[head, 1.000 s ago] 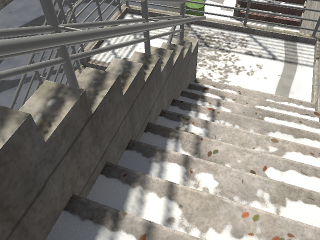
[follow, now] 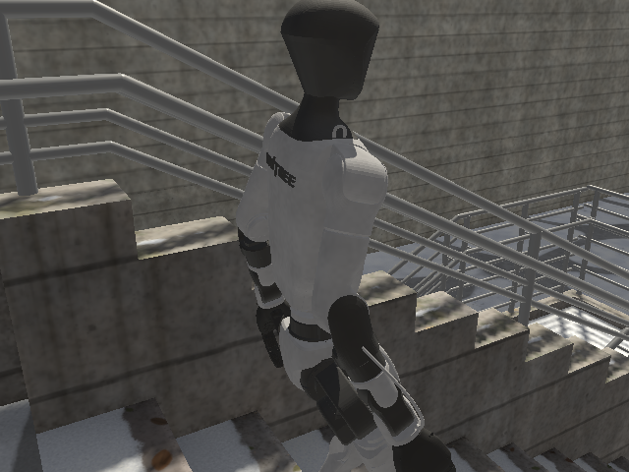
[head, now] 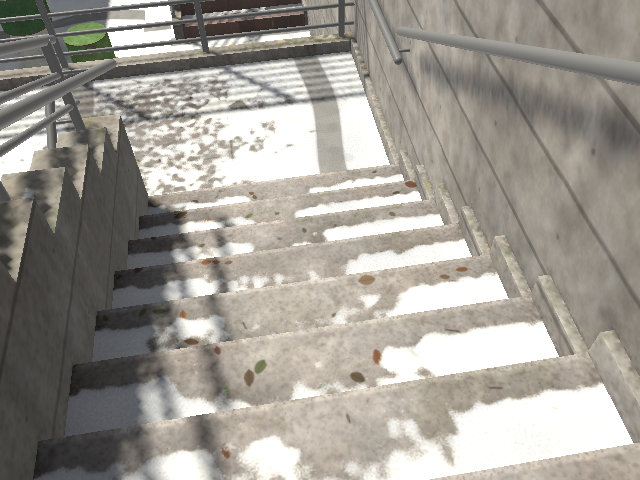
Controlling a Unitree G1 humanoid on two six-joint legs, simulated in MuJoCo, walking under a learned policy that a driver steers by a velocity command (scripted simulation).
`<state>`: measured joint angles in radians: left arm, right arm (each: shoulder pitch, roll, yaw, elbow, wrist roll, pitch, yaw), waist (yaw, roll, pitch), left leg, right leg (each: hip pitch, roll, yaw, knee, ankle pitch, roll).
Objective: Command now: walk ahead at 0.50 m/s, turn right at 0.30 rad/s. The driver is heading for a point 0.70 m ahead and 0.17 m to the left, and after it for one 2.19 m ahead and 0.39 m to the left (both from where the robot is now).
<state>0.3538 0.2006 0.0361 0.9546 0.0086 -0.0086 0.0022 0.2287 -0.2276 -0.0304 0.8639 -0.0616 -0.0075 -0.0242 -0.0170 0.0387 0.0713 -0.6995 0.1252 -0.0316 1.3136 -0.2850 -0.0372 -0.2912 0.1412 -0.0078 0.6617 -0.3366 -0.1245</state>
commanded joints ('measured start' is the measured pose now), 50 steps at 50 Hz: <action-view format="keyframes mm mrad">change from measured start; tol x32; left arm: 1 31 213 48 -34 12 -37 0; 21 275 66 -3 54 23 -54 39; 42 -359 50 1 -240 49 -59 -8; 50 261 157 36 -21 -11 -39 -8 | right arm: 1 264 -68 -25 73 6 21 24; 15 -265 -32 -31 -91 50 -24 65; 22 436 -218 -90 129 79 -7 62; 50 435 -70 -16 62 99 1 -26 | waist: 1 -57 -130 -90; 16 167 -115 165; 21 -27 198 -238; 45 -97 42 37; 50 28 -319 -343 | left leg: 1 142 -7 25 -105 273 8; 5 -342 17 -125 -337 449 64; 16 128 -87 -18 -862 619 110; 20 815 -90 34 -1001 582 200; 22 1307 190 -346 -571 976 370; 24 913 202 -474 -950 133 392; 31 384 9 -277 -802 1048 330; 37 378 -120 -408 -622 305 291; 47 280 -229 -316 -177 171 221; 50 -202 -362 -10 687 -830 102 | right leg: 1 -96 -305 328 -233 446 -193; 7 -7 -295 382 -134 -229 -154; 19 57 -263 36 687 517 -52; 21 -565 -99 -64 1494 -593 38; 22 -743 -139 -13 1519 -488 63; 28 -377 -231 44 508 126 156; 43 -277 -161 131 -233 781 128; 48 301 -240 41 -518 1004 129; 50 884 -481 232 34 1446 -54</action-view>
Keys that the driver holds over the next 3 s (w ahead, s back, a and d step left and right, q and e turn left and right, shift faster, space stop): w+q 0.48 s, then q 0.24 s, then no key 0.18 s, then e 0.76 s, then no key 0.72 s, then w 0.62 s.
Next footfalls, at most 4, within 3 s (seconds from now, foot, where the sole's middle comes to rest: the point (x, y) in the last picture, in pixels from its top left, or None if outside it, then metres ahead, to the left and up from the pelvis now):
0.40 left None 0.36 0.18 -0.93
0.96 right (302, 448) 0.68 0.10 -1.10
1.70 left None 0.56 0.31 -1.10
2.20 right None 0.38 0.14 -0.93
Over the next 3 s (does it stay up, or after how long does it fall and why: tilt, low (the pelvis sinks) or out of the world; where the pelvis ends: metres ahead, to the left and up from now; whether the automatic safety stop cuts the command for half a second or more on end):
stays up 0.62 0.24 -0.33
